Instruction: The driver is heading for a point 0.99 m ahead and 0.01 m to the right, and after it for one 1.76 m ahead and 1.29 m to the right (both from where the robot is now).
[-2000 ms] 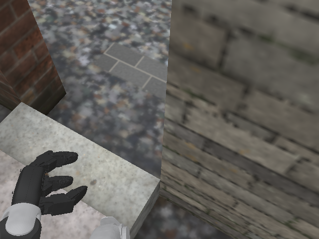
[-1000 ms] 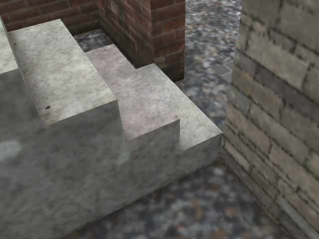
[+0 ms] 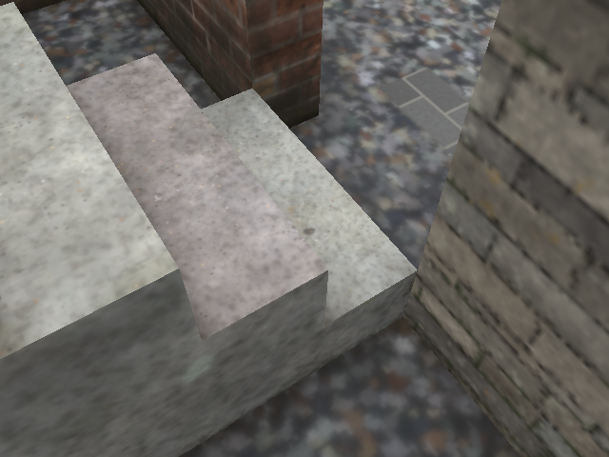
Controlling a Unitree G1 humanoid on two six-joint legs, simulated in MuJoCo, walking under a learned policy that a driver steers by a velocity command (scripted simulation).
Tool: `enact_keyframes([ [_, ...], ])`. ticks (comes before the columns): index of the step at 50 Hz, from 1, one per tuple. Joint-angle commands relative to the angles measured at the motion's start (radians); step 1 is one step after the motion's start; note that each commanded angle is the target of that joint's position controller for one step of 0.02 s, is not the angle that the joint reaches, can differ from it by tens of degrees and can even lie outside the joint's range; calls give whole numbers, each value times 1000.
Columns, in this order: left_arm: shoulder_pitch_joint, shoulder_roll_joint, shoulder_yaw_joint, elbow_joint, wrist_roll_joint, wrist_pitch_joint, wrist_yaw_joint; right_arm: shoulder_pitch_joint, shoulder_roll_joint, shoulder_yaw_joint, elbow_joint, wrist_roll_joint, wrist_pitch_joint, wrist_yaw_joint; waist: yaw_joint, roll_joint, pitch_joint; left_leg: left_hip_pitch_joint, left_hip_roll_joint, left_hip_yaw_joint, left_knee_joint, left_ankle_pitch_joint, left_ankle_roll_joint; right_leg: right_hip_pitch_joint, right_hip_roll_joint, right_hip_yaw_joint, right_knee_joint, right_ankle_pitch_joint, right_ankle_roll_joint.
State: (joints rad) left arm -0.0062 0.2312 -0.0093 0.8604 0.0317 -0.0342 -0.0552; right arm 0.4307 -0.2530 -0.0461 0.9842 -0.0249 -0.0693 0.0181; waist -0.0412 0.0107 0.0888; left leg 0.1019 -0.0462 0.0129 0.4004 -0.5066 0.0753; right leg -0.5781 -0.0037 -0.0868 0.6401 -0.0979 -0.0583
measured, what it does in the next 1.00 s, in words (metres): walks ahead: right foot, then left foot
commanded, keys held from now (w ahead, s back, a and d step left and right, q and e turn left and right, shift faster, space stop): w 0.42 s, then no key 0.58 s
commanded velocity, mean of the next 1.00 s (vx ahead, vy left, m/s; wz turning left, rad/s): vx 0.32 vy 0.00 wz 0.00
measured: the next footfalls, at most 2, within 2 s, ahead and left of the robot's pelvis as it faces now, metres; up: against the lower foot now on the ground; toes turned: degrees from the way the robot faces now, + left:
right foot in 0.04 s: +0.20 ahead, -0.09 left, +0.00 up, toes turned -4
left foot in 0.38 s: +0.29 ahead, +0.12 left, +0.00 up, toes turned -4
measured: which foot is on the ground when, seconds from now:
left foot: down 0.00-0.02, up 0.04-0.36, down 0.38-1.00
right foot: up 0.00-0.02, down 0.04-0.38, up 0.40-0.74, down 0.76-1.00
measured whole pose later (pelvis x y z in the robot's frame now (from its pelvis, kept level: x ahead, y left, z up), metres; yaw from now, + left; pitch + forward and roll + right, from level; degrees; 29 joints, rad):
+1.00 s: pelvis +0.26 +0.02 +0.03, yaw -1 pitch +0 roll +1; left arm 0.20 0.15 -0.05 0.91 0.01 -0.03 0.03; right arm 0.25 -0.16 0.02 0.89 -0.03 -0.04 -0.01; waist 0.00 0.01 -0.01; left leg -0.13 -0.04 0.05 0.29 -0.16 0.04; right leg -0.19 0.03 -0.04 0.33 -0.14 -0.05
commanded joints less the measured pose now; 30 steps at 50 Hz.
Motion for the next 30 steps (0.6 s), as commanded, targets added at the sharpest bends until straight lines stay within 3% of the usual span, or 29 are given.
enact_keyframes([
  [1,309,87,22,50,1,-22,30,-60,-176,-27,-33,5,-15,-6,178,44,-188,-210,136,-44,373,1143,93,514,78,-74,-128,23,-60],
  [2,451,151,40,81,23,-39,45,-48,-130,-12,-27,14,-23,-9,236,-61,-276,-373,79,-25,687,868,72,694,-87,119,-157,-70,-109],
  [3,480,285,73,76,32,-41,62,148,40,36,-22,58,-17,-2,129,-366,-500,-694,-91,-26,1086,-113,18,990,-471,737,-234,-43,-329],
  [4,423,201,74,93,-16,-27,65,44,-93,12,-1,9,-8,-20,139,-143,-466,-707,-38,-134,1088,37,61,860,-390,783,-357,-384,-292],
  [5,282,129,56,46,-29,-26,75,-66,-114,13,-25,-4,-6,-26,108,-120,-266,-712,25,-109,1005,152,47,654,-354,625,-398,-443,-244],
  [6,223,75,38,40,-26,-24,86,-129,-107,14,-48,-7,-1,-30,97,-105,-164,-724,59,-108,941,172,27,536,-326,543,-415,-328,-226],
  [7,245,41,25,48,-29,-32,100,-140,-93,18,-43,-12,13,-37,76,-72,-125,-686,84,-117,905,182,3,452,-294,464,-416,-216,-211],
  [8,236,10,16,58,-26,-36,103,-88,-47,28,-28,-15,32,-34,40,-65,-112,-597,88,-83,862,174,-30,347,-244,339,-407,-39,-189],
  [9,259,6,13,68,-8,-45,100,-67,-22,31,-26,-5,28,-28,16,-75,-95,-533,78,-55,795,180,-43,270,-208,236,-402,72,-166],
  [10,249,-2,7,65,-10,-56,99,-56,3,37,-20,4,22,-26,-1,-76,-89,-471,71,-32,667,188,-49,218,-171,157,-399,140,-146],
  [11,231,21,11,65,-20,-61,99,-75,36,51,-31,8,17,-21,-2,-112,-79,-411,56,-9,526,179,-59,195,-144,100,-398,195,-156],
  [13,258,54,19,73,-33,-78,95,-178,35,52,-68,11,9,-21,26,-139,-77,-379,37,10,341,220,-63,208,-155,115,-404,97,-169],
  [14,275,87,31,72,-35,-78,91,-214,28,48,-74,-2,16,-31,39,-168,-72,-376,31,39,282,251,-69,220,-174,140,-412,4,-175],
  [16,287,85,34,81,-38,-65,85,-229,26,47,-82,0,14,-45,36,-132,-55,-314,46,47,172,340,-70,187,-189,188,-418,-167,-152],
  [17,302,18,21,76,-40,-61,86,-98,24,40,-37,-21,24,-49,12,-92,-83,-163,4,83,247,313,-77,94,-153,169,-367,-215,-153],
  [18,292,33,23,73,-33,-56,83,-9,20,32,-15,-26,20,-41,-32,-105,-55,-113,6,72,237,248,-84,33,-122,147,-291,-290,-141],
  [19,262,9,17,46,-15,-57,79,24,8,27,-14,-44,8,-35,-60,-27,-12,-125,53,14,127,276,-95,-4,-79,103,-134,-256,-106],
  [20,248,-58,-5,12,-27,-55,78,64,-84,2,-28,-42,-11,-50,-72,213,-17,-141,252,-291,-103,307,-81,-52,0,49,158,-292,-42],
  [21,367,-48,3,2,-23,-41,74,130,-172,-30,-18,-21,-1,-51,-33,382,-96,-152,405,-596,-224,296,2,-90,32,75,368,-438,-31],
  [22,439,-8,11,42,5,-30,70,58,-104,-19,-37,-14,-6,-49,26,228,-73,-196,418,-609,-200,352,35,-78,-15,142,528,-382,-31],
  [23,410,-17,13,58,2,-19,68,-11,-24,2,-71,-9,-16,-45,44,95,-72,-221,397,-507,-159,555,45,-71,-38,167,578,-309,-12],
  [24,420,-29,11,75,13,-15,67,-82,33,23,-101,-21,-19,-46,79,30,-108,-254,363,-371,-133,759,48,-10,-55,182,563,-266,4],
  [25,395,-39,9,78,3,2,71,-123,58,39,-116,-26,-26,-55,99,9,-116,-301,321,-235,-106,1043,53,77,-57,165,510,-243,22],
  [26,393,-53,-2,85,3,17,72,-137,59,48,-117,-29,-31,-60,111,25,-138,-332,267,-112,-70,1290,35,167,-43,131,416,-227,41],
  [27,354,-44,-9,56,-5,29,68,-136,30,42,-123,-26,-30,-53,113,19,-139,-297,247,-72,-40,1480,-5,169,-13,102,348,-229,62],
  [28,345,-56,-16,54,-15,37,66,-121,7,38,-120,-17,-28,-52,107,59,-173,-256,230,-39,-28,1528,-27,195,4,87,262,-228,74],
  [29,335,-54,-21,61,-26,44,66,-95,-7,37,-117,-19,-33,-52,89,83,-193,-211,223,-29,-33,1471,-30,215,19,82,180,-214,78],
  [30,320,-39,-17,56,-32,54,72,-74,8,43,-108,-6,-38,-55,79,113,-182,-180,214,-28,-45,1433,-46,213,23,79,103,-184,76],
])
Over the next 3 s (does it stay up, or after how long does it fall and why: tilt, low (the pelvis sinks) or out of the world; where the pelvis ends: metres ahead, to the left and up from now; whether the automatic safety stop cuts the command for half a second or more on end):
stays up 0.28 -0.03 0.03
